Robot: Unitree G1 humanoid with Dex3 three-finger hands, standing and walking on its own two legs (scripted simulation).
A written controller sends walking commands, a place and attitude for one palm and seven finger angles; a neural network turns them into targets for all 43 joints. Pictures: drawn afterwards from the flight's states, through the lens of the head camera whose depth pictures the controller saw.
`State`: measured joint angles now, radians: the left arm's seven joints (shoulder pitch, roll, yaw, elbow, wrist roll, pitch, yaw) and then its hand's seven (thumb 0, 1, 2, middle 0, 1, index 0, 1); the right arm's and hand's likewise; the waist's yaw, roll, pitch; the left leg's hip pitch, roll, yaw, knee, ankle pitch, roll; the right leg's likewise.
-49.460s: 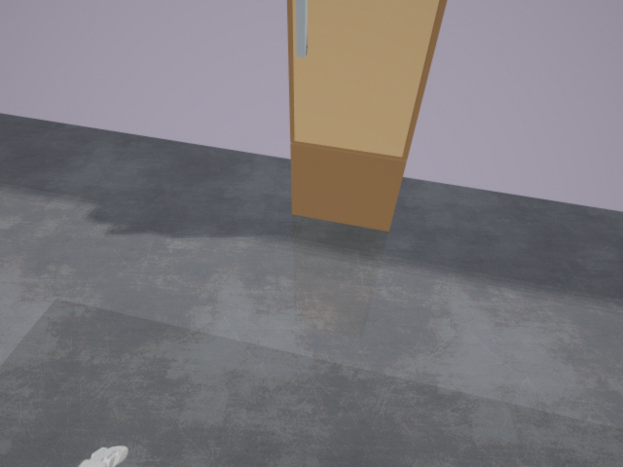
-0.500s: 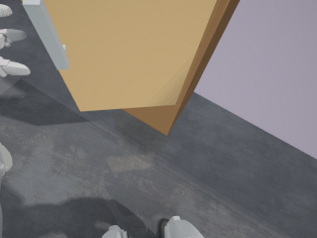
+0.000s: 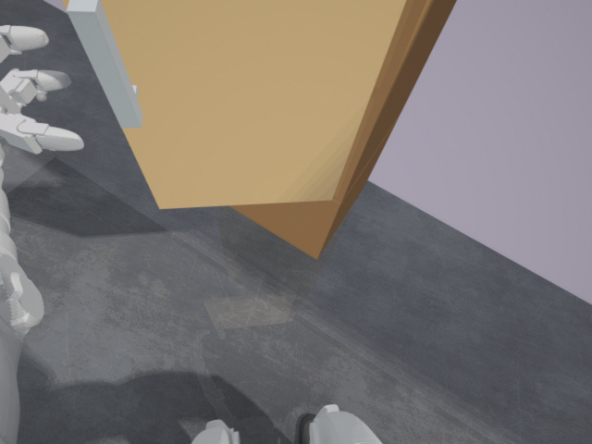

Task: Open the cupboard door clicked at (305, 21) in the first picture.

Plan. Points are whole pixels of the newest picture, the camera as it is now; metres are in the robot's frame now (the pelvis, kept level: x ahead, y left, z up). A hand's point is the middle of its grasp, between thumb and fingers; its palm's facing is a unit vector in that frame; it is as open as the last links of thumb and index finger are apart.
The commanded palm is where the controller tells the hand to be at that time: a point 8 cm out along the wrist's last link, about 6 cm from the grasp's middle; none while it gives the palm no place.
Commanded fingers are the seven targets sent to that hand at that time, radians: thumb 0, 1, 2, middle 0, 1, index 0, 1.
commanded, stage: move the hooked fingers beside the handle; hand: left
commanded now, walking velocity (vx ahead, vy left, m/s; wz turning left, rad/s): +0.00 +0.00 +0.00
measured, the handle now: (113, 59) +0.59 +0.19 +0.12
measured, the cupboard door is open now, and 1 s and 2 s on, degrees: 39 39 39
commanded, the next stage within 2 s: slide the fingers in behind the handle in 0.28 s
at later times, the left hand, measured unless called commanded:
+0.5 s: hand (38, 90) +0.53 +0.26 +0.13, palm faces -0.01 -1.00 -0.01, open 14.0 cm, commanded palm +0.51 +0.29 +0.11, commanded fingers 0.00 -0.50 0.30 -0.30 -1.20 -0.30 -1.20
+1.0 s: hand (78, 90) +0.53 +0.22 +0.12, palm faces +0.02 -1.00 -0.01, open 13.9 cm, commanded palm +0.51 +0.26 +0.11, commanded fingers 0.00 -0.50 0.30 -0.30 -1.20 -0.30 -1.20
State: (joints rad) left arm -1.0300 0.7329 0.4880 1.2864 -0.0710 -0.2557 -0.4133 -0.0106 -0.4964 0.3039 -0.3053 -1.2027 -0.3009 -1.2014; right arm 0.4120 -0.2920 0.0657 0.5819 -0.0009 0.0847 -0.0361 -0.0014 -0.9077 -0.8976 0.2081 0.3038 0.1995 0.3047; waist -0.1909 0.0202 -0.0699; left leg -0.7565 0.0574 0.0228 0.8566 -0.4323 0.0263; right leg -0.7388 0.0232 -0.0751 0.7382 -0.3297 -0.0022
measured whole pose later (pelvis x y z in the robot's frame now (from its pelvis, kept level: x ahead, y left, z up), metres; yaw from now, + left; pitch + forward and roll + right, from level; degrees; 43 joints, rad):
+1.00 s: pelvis +0.01 +0.00 +0.00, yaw -1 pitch +20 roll -4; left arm -1.00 0.63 0.45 1.21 -0.07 -0.26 -0.32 -0.01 -0.50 0.30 -0.30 -1.20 -0.30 -1.20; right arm 0.46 -0.27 0.05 0.60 -0.01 0.09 0.00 0.00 -0.91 -0.90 0.21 0.30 0.20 0.30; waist -0.19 0.04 -0.09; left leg -0.76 0.06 0.03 0.86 -0.45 0.03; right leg -0.75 0.03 -0.07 0.74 -0.34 0.00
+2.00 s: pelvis +0.00 +0.00 +0.00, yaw +0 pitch +20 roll -3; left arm -1.06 0.58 0.42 1.27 -0.05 -0.28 -0.23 -0.01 -0.50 0.30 -0.30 -1.20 -0.30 -1.20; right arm 0.47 -0.28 0.04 0.63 -0.02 0.05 0.00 0.00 -0.91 -0.90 0.21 0.30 0.20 0.30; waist -0.20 0.04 -0.08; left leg -0.77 0.05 0.03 0.86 -0.43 0.03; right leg -0.76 0.02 -0.06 0.76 -0.34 0.00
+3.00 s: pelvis -0.01 -0.01 +0.00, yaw +0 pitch +19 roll -2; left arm -1.07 0.57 0.41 1.27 -0.05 -0.29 -0.21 0.00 0.65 0.81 -0.33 -1.33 -0.33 -1.35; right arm 0.46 -0.30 0.04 0.63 -0.02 0.03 -0.01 0.00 -0.91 -0.90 0.21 0.30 0.20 0.30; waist -0.21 0.04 -0.07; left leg -0.78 0.06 0.03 0.86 -0.41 0.01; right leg -0.78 0.03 -0.06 0.77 -0.32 -0.02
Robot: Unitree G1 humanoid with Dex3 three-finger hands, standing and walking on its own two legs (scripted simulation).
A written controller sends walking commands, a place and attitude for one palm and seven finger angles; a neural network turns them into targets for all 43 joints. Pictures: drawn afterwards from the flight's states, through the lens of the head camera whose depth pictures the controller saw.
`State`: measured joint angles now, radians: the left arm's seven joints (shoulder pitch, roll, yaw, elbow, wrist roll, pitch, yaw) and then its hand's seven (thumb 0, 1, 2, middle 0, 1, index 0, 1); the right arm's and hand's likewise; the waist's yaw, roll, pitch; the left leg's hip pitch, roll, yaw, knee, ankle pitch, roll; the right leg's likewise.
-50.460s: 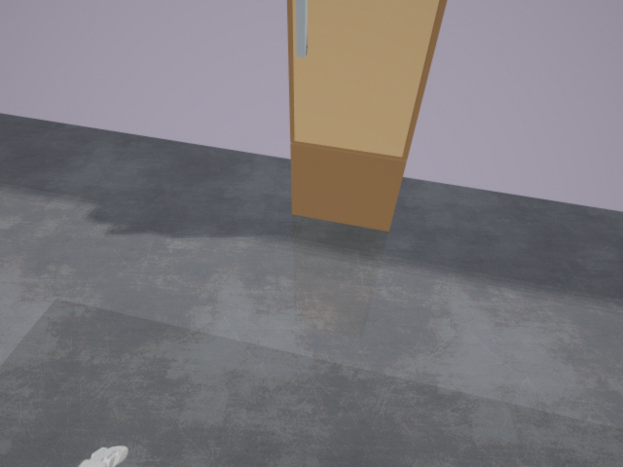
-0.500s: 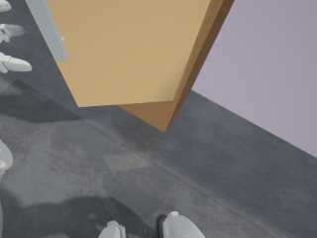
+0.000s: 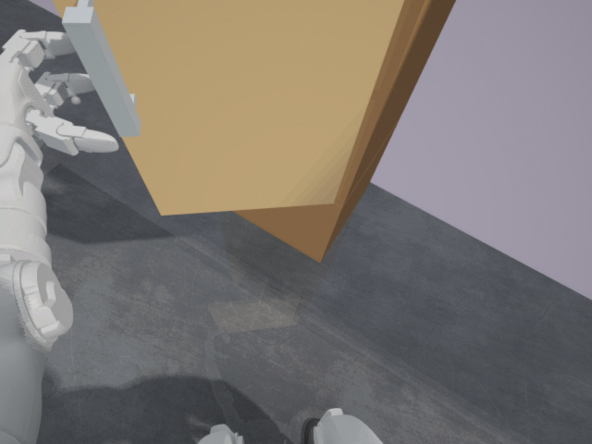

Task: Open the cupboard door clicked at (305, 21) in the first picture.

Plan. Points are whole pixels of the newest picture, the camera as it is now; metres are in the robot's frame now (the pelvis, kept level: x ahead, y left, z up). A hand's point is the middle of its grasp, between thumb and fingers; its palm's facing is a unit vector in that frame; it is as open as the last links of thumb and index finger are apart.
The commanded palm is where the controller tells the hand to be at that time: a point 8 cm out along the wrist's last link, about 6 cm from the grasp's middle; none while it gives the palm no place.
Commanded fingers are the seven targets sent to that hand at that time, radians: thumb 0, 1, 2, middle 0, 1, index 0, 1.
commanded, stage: slide the fingers in behind the handle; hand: left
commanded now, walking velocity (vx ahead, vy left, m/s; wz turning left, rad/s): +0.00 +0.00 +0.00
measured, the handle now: (110, 68) +0.58 +0.19 +0.12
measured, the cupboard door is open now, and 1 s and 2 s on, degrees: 39 39 39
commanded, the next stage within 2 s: close the thumb around the handle in 0.98 s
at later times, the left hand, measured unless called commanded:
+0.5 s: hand (108, 99) +0.53 +0.19 +0.12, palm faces +0.02 -1.00 -0.01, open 13.9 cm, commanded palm +0.50 +0.23 +0.12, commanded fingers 0.00 -0.50 0.30 -0.30 -1.20 -0.30 -1.20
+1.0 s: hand (112, 100) +0.53 +0.18 +0.12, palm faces +0.02 -1.00 +0.01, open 13.9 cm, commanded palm +0.51 +0.23 +0.12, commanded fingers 0.00 -0.50 0.30 -0.30 -1.20 -0.30 -1.20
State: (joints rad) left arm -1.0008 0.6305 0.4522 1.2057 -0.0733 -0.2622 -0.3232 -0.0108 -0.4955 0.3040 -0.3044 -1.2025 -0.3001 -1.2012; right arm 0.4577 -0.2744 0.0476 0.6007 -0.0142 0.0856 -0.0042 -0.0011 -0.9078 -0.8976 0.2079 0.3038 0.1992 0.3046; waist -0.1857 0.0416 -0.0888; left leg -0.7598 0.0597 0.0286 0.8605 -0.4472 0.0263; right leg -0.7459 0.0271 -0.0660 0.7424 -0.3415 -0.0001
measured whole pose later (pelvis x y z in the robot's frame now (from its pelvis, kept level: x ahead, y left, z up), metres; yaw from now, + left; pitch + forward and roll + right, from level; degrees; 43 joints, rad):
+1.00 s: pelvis -0.01 +0.00 +0.00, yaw +0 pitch +20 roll -3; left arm -1.06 0.58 0.42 1.27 -0.05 -0.28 -0.23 -0.01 -0.50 0.30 -0.30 -1.20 -0.30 -1.20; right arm 0.47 -0.28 0.04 0.63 -0.02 0.05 0.00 0.00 -0.91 -0.90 0.21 0.30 0.20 0.30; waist -0.20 0.04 -0.08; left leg -0.77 0.05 0.03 0.86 -0.43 0.03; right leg -0.76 0.02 -0.06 0.76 -0.34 0.00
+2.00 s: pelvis -0.02 -0.02 +0.00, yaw +0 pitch +19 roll -2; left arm -1.07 0.57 0.41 1.27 -0.05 -0.29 -0.21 0.00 0.65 0.81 -0.33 -1.33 -0.33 -1.35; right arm 0.46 -0.30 0.04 0.63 -0.02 0.03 -0.01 0.00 -0.91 -0.90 0.21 0.30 0.20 0.30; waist -0.21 0.04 -0.07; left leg -0.78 0.06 0.03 0.86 -0.41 0.01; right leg -0.78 0.03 -0.06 0.77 -0.32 -0.02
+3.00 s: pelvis -0.02 -0.03 +0.01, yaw +2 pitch +11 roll -1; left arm -0.65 0.07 0.24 0.78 0.00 -0.22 0.47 0.00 0.70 0.80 -0.33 -1.34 -0.33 -1.34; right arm 0.37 -0.22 -0.02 0.72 -0.06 0.00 -0.01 0.00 -0.91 -0.90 0.21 0.30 0.20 0.30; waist -0.07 0.05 -0.10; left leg -0.55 0.04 0.02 0.74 -0.38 -0.01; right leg -0.57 0.01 -0.07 0.71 -0.33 -0.04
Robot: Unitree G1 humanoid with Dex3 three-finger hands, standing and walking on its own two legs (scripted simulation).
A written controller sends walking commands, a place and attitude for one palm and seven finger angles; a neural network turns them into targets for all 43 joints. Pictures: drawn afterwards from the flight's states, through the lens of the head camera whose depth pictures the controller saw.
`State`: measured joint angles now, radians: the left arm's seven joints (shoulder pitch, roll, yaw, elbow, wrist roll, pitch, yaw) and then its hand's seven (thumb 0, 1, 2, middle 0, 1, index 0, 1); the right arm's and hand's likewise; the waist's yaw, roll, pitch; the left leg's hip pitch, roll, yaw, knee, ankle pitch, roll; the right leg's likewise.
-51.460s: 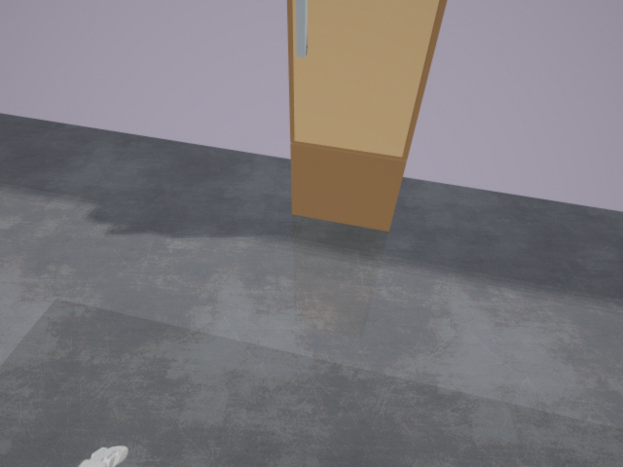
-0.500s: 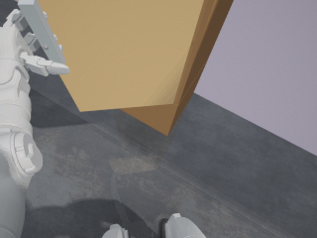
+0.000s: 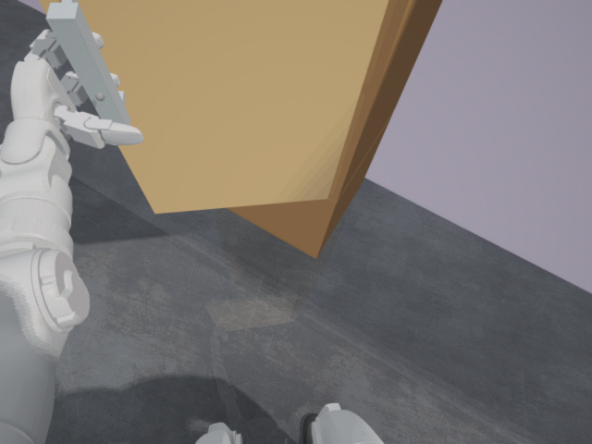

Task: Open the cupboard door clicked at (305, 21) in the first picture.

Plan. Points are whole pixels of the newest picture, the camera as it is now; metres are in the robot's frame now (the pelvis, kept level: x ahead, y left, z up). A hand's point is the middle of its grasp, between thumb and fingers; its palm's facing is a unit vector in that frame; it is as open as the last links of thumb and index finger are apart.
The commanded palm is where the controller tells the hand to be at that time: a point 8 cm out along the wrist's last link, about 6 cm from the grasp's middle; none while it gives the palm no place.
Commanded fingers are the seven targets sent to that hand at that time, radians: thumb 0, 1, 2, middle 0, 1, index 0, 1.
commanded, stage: close the thumb around the handle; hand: left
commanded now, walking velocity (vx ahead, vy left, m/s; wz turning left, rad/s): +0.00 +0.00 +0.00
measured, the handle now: (98, 65) +0.58 +0.19 +0.12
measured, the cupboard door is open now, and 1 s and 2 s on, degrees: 39 39 55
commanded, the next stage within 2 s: pull the door open along its arc in 0.78 s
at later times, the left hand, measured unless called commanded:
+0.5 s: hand (109, 93) +0.54 +0.17 +0.12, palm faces +0.04 -1.00 -0.02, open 9.1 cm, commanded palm +0.51 +0.22 +0.12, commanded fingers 0.00 0.73 0.83 -0.39 -1.33 -0.39 -1.33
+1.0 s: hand (112, 98) +0.53 +0.17 +0.12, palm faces +0.03 -1.00 -0.01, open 6.2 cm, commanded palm +0.49 +0.22 +0.12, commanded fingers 0.00 0.90 0.90 -0.40 -1.35 -0.40 -1.35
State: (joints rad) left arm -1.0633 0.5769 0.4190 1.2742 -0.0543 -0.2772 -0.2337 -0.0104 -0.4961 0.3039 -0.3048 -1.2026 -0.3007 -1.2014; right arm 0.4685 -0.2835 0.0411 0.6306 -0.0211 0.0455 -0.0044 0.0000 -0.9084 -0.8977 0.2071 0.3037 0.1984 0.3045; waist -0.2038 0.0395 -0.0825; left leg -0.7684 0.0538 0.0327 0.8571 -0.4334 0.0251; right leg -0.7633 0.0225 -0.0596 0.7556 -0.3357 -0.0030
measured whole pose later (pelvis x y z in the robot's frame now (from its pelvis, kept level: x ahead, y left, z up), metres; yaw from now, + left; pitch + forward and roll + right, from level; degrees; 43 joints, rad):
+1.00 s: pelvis -0.01 -0.01 +0.00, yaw +0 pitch +19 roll -2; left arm -1.07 0.57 0.41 1.27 -0.05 -0.29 -0.21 0.00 0.65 0.81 -0.33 -1.33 -0.33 -1.35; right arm 0.46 -0.30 0.04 0.63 -0.02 0.03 -0.01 0.00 -0.91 -0.90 0.21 0.30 0.20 0.30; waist -0.21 0.04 -0.07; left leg -0.78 0.06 0.03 0.86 -0.41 0.01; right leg -0.78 0.03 -0.06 0.77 -0.32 -0.02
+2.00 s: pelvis -0.01 -0.03 +0.01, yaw +2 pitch +11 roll -1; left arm -0.65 0.07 0.24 0.78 0.00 -0.22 0.47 0.00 0.70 0.80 -0.33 -1.34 -0.33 -1.34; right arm 0.37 -0.22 -0.02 0.72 -0.06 0.00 -0.01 0.00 -0.91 -0.90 0.21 0.30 0.20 0.30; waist -0.07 0.05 -0.10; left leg -0.55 0.04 0.02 0.74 -0.38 -0.01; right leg -0.57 0.01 -0.07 0.71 -0.33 -0.04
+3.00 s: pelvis +0.00 -0.04 +0.02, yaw +4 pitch +2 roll +0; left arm -0.03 -0.11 -0.23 0.03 0.05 0.05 0.57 0.01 -0.01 0.51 -0.33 -1.25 -0.33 -1.26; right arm 0.19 -0.19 0.01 0.63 -0.05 0.10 -0.01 0.01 -0.91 -0.90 0.20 0.30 0.20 0.30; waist 0.02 0.06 -0.04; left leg -0.33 0.02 -0.02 0.67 -0.37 -0.02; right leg -0.35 0.00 -0.11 0.67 -0.35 -0.05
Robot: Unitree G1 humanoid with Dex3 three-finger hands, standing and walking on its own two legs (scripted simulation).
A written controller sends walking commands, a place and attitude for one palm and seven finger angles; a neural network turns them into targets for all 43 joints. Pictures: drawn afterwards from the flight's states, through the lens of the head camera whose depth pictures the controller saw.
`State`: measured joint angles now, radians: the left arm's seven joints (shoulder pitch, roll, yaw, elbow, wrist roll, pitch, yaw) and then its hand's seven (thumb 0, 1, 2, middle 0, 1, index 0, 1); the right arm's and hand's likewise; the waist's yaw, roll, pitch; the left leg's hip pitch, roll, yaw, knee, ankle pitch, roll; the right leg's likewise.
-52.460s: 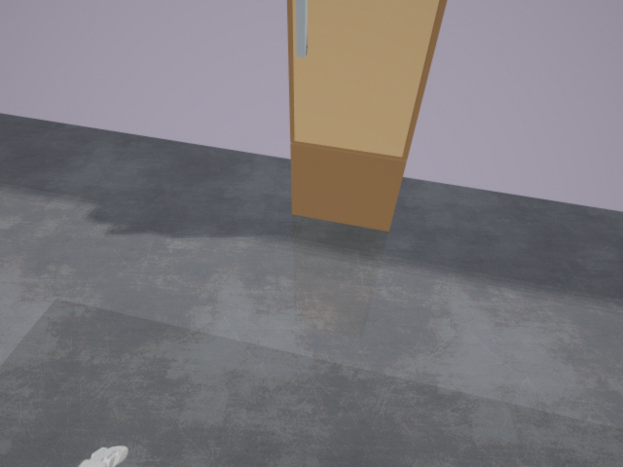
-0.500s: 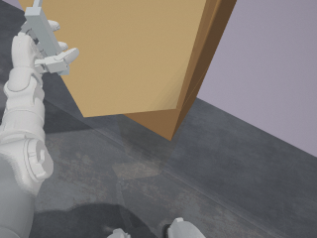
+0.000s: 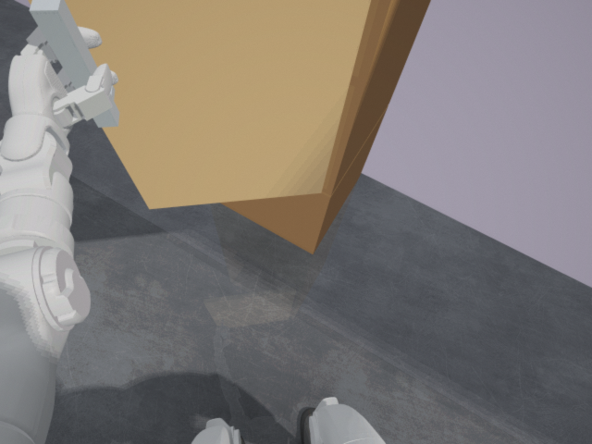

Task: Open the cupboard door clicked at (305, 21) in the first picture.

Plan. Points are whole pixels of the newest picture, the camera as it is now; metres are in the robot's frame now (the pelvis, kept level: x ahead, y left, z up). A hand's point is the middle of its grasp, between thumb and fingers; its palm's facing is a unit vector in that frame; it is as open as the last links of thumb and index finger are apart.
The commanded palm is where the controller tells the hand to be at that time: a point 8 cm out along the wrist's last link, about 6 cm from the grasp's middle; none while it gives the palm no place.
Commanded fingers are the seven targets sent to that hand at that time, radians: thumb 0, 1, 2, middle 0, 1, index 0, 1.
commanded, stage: pull the door open along its arc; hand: left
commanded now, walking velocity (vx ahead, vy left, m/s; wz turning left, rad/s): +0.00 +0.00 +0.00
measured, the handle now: (85, 58) +0.60 +0.20 +0.12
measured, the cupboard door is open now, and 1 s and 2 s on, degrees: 39 55 78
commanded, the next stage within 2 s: open thumb and fingers to let go in 1.48 s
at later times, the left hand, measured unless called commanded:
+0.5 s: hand (117, 155) +0.44 +0.15 +0.12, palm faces +0.09 -0.99 +0.08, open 6.8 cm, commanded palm +0.41 +0.20 +0.12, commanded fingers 0.00 0.90 0.90 -0.40 -1.35 -0.40 -1.35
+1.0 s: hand (135, 148) +0.45 +0.13 +0.12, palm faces +0.48 -0.88 +0.00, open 6.0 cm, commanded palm +0.39 +0.16 +0.12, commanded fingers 0.00 0.90 0.90 -0.40 -1.35 -0.40 -1.35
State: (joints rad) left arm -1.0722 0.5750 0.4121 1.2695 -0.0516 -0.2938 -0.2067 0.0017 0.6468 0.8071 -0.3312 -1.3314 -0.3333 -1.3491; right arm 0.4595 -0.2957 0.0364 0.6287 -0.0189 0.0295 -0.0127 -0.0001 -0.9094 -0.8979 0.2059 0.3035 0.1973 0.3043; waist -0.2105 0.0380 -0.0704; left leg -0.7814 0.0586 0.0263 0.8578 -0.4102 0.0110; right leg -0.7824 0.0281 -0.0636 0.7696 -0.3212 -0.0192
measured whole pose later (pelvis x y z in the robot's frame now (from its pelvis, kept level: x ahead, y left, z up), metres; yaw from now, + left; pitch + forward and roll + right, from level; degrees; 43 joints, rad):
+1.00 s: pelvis +0.01 -0.02 +0.02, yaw +2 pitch +11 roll -1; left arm -0.65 0.07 0.24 0.78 0.00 -0.22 0.47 0.00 0.70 0.80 -0.33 -1.34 -0.33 -1.34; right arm 0.37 -0.22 -0.02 0.72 -0.06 0.00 -0.01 0.00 -0.91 -0.90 0.21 0.30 0.20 0.30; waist -0.07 0.05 -0.10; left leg -0.55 0.04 0.02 0.74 -0.38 -0.01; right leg -0.57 0.01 -0.07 0.71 -0.33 -0.04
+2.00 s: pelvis +0.01 -0.03 +0.02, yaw +4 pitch +2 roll +0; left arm -0.03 -0.11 -0.23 0.03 0.05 0.05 0.57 0.01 -0.01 0.51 -0.33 -1.25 -0.33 -1.26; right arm 0.19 -0.19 0.01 0.63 -0.05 0.10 -0.01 0.01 -0.91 -0.90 0.20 0.30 0.20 0.30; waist 0.02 0.06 -0.04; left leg -0.33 0.02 -0.02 0.67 -0.37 -0.02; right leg -0.35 0.00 -0.11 0.67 -0.35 -0.05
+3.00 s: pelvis -0.02 +0.00 +0.02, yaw +2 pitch +0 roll +0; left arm -0.07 0.01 -0.20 0.12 -0.04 -0.07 0.12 -0.01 -0.50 0.30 -0.10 -0.30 -0.12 -0.30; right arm 0.23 -0.20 0.05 0.57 0.00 -0.03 -0.01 0.01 -0.91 -0.90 0.20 0.30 0.20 0.30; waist 0.02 0.03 -0.02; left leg -0.33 0.00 0.03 0.67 -0.34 0.01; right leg -0.37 -0.02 -0.05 0.68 -0.31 -0.02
